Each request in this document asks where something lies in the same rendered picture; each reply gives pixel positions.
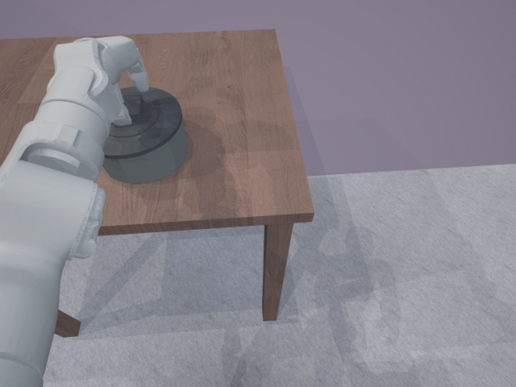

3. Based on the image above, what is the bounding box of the robot left hand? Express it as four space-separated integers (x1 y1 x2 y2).
97 35 149 126

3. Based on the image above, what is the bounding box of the left robot upper arm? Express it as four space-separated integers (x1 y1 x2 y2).
0 160 106 387

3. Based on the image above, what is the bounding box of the table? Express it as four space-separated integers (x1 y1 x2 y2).
0 29 314 338

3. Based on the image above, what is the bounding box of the knob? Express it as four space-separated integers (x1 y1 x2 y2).
111 94 144 124

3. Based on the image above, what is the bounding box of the pot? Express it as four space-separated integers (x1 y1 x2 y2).
102 120 188 184

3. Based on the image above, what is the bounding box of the lid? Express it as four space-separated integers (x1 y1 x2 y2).
103 87 182 159

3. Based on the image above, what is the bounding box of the left robot forearm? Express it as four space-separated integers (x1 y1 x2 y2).
0 38 122 193

